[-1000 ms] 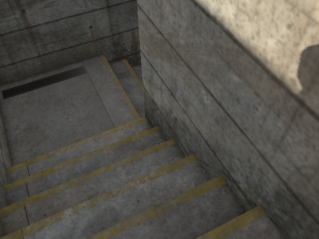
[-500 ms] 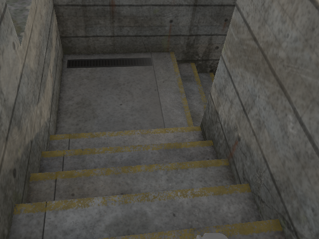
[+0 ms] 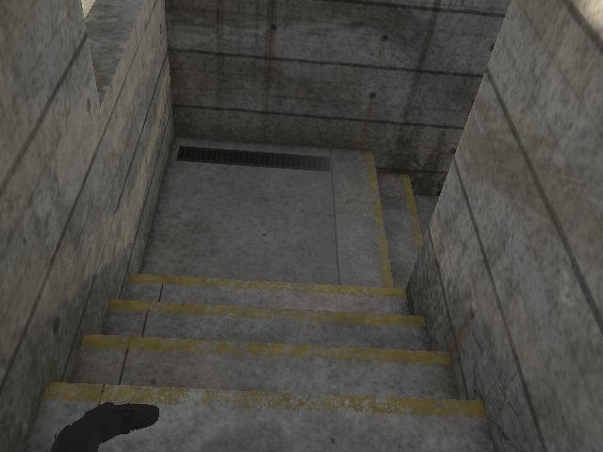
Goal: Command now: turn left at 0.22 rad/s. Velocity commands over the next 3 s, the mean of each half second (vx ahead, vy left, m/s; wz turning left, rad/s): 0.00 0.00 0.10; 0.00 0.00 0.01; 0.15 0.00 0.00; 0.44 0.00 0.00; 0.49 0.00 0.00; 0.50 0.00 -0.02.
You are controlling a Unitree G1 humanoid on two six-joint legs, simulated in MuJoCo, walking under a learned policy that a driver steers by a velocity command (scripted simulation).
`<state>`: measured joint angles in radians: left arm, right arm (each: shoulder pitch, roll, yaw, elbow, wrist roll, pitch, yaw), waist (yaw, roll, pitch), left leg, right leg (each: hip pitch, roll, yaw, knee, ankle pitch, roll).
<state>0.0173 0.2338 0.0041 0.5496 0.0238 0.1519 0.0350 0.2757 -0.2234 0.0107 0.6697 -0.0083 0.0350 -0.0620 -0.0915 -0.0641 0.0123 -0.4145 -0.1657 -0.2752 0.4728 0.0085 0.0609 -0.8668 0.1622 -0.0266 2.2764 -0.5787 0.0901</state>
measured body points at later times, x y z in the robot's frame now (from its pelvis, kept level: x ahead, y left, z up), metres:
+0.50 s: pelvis -0.06 -0.04 +0.16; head -0.08 -0.08 +0.61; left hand -0.03 +0.23 +0.06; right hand +0.02 -0.28 +0.00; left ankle -0.07 +0.15 -0.44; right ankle -0.12 -0.11 -0.54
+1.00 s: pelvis -0.10 +0.00 +0.20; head -0.10 +0.00 +0.65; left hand -0.11 +0.24 +0.05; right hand -0.05 -0.23 +0.05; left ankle -0.11 +0.10 -0.54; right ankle -0.12 -0.11 -0.54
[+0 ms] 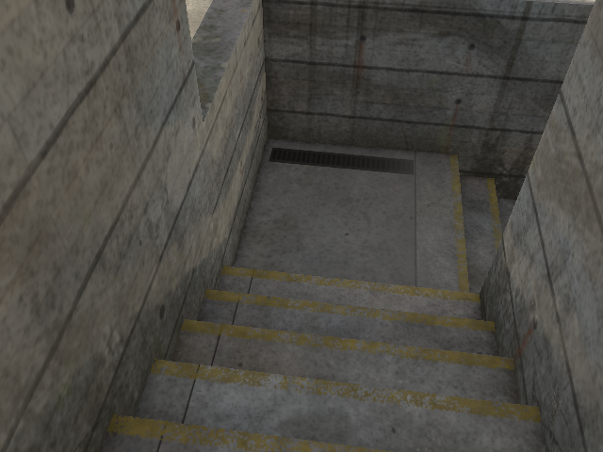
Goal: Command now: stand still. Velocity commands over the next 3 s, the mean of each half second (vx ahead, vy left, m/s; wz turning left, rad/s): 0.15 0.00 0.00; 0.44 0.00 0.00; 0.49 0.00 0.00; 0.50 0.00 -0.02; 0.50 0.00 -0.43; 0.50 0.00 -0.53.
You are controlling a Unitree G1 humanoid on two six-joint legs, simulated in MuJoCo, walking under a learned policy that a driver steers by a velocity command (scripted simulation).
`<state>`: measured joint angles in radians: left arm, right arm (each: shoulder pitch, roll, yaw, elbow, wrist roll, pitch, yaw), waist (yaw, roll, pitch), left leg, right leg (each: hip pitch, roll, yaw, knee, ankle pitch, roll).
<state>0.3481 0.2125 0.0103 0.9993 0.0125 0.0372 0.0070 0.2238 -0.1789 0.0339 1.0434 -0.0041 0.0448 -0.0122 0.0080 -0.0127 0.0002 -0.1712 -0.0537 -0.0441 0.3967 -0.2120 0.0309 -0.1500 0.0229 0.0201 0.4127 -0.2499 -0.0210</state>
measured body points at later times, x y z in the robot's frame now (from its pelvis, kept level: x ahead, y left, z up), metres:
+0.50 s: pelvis +0.04 -0.01 -0.01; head +0.03 -0.01 +0.44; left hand -0.04 +0.24 -0.16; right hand +0.09 -0.26 -0.16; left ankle +0.03 +0.09 -0.72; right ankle -0.02 -0.11 -0.74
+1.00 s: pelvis +0.27 +0.12 -0.21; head +0.29 +0.15 +0.24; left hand +0.22 +0.37 -0.37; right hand +0.32 -0.13 -0.34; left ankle +0.30 +0.20 -0.92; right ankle +0.17 -0.06 -0.73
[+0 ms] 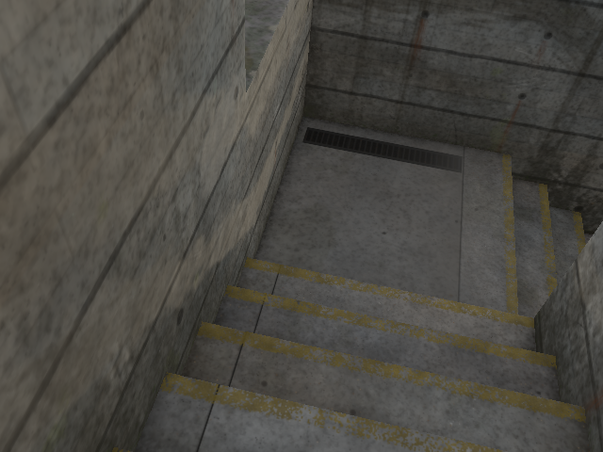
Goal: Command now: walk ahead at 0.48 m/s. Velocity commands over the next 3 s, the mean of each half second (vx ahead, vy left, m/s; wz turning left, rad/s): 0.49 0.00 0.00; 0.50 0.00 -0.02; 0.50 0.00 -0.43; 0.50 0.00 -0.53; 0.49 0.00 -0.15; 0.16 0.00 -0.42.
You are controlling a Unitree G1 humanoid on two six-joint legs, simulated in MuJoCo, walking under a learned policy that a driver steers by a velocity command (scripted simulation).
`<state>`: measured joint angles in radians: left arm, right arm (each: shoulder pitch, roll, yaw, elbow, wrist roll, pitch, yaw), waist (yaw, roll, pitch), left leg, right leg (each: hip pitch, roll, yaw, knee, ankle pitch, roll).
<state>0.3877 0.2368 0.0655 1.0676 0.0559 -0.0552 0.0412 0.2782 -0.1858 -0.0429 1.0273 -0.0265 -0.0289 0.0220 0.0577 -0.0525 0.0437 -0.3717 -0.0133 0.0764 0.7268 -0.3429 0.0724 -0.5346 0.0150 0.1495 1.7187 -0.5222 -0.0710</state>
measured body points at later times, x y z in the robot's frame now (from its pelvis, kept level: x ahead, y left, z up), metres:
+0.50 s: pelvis +0.25 -0.01 -0.14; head +0.25 -0.03 +0.31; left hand +0.44 +0.19 -0.24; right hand +0.15 -0.23 -0.29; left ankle +0.06 +0.09 -0.65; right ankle +0.30 -0.09 -0.89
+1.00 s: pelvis +0.52 +0.02 -0.29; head +0.51 +0.02 +0.16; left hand +0.43 +0.26 -0.43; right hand +0.68 -0.23 -0.40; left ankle +0.64 +0.11 -1.04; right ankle +0.31 -0.09 -0.87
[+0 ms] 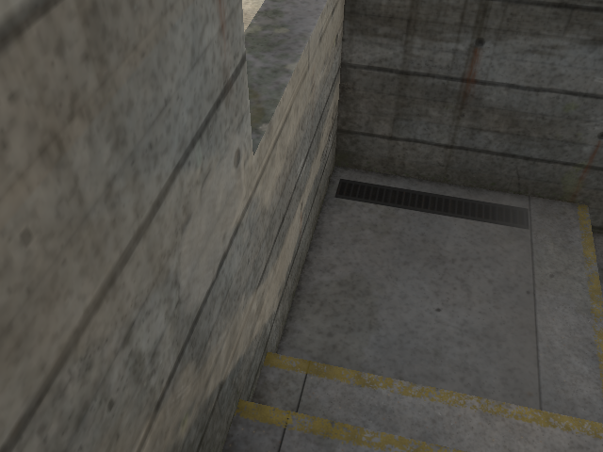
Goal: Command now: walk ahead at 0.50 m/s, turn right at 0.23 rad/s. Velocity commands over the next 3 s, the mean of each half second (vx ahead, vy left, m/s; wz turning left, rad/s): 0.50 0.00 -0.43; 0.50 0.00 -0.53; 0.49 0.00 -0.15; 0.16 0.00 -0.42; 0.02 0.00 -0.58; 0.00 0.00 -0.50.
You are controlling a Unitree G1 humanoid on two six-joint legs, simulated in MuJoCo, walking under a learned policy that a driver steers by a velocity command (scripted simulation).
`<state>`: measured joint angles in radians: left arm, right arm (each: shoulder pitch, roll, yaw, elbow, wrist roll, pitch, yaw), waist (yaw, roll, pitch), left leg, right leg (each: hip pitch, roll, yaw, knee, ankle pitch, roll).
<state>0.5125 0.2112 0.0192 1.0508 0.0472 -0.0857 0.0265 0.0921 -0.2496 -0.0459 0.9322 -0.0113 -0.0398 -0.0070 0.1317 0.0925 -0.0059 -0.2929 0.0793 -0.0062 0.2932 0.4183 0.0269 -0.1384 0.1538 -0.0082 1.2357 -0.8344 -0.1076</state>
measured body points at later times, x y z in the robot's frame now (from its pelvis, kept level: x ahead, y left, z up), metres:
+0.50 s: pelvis +0.22 -0.04 -0.15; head +0.22 -0.04 +0.30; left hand +0.46 +0.16 -0.25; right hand +0.08 -0.25 -0.30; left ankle +0.10 +0.10 -0.79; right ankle +0.36 -0.18 -0.86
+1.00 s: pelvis +0.45 -0.15 -0.28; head +0.42 -0.16 +0.17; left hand +0.50 +0.11 -0.41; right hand +0.47 -0.44 -0.39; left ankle +0.67 -0.07 -0.95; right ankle +0.33 -0.15 -0.97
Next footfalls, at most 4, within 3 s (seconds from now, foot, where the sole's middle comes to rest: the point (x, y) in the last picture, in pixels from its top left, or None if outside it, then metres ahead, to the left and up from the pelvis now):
0.56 right None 0.37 -0.17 -1.00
1.18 left None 0.70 -0.16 -1.18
1.76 right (488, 438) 0.92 -0.47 -1.36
2.44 left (428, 403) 1.02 -0.28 -1.36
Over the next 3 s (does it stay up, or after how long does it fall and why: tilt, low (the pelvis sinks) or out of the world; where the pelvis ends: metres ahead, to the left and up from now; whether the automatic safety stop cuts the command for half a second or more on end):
stays up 0.95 -0.30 -0.60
